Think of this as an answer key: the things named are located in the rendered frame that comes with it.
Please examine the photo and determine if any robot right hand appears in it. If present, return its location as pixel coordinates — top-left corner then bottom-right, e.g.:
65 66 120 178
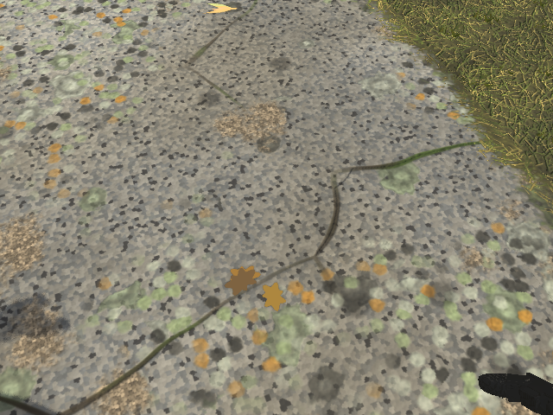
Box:
478 373 553 415

